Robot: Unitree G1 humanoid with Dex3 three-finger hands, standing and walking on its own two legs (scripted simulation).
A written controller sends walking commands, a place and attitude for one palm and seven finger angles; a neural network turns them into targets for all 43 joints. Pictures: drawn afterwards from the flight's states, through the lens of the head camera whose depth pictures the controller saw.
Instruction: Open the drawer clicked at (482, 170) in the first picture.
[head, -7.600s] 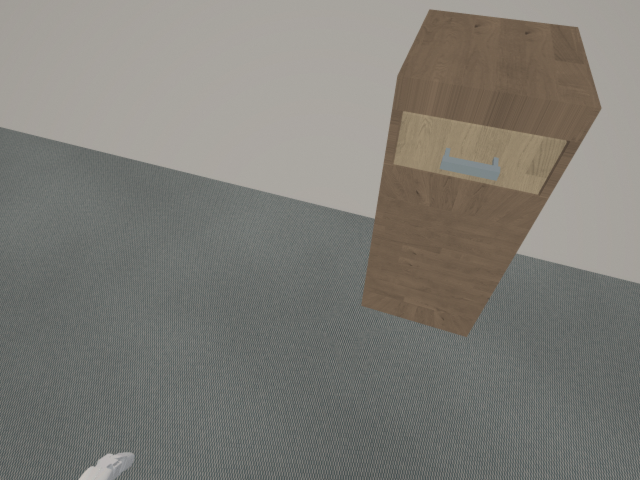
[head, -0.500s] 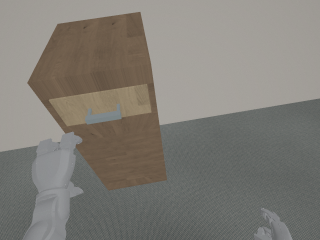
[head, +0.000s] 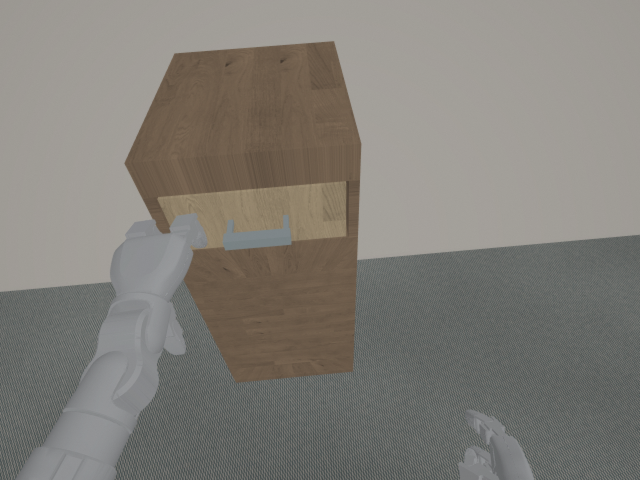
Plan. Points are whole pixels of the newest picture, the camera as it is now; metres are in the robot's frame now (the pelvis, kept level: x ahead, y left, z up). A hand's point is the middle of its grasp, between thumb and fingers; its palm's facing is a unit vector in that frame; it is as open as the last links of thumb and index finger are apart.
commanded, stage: raise the hand with hooked fingers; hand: left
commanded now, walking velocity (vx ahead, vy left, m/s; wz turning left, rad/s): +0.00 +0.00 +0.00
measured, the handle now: (258, 230) +0.53 +0.20 -0.04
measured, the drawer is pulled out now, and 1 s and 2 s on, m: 0.00 0.00 0.00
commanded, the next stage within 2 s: move the hooked fingers above the handle in 0.24 s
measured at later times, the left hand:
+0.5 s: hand (197, 286) +0.33 +0.22 +0.07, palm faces +0.02 -0.05 -1.00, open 13.9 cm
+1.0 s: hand (223, 257) +0.39 +0.20 +0.05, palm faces +0.03 -0.02 -1.00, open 13.9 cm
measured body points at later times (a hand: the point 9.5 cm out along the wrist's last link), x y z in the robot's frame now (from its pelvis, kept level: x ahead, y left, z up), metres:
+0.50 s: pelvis +0.01 -0.03 +0.00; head +0.03 -0.07 +0.45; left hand +0.32 +0.21 +0.12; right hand +0.21 -0.25 -0.11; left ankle -0.02 +0.08 -0.73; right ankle +0.00 -0.14 -0.73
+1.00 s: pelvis +0.01 -0.04 -0.01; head +0.05 -0.07 +0.44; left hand +0.38 +0.20 +0.10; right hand +0.14 -0.30 -0.14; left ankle -0.02 +0.08 -0.73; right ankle +0.00 -0.14 -0.73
